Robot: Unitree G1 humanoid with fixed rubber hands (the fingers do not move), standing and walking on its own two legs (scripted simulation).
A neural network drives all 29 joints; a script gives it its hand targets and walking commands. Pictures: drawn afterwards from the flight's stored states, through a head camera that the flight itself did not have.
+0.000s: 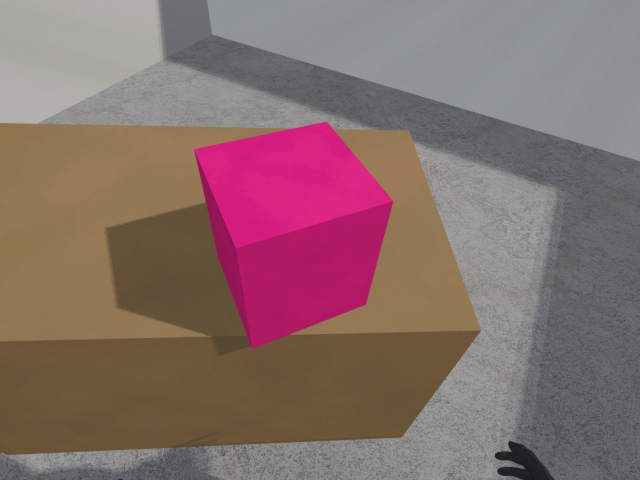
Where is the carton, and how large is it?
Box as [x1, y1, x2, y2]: [194, 122, 392, 348]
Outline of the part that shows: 326,122 194,149 218,258 252,348 365,304 392,200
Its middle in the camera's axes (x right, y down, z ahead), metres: -0.05 +0.00 +0.62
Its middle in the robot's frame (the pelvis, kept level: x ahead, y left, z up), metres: +0.47 +0.05 +0.01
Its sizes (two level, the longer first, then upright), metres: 0.210 0.200 0.250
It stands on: a pedestal, 0.65 m high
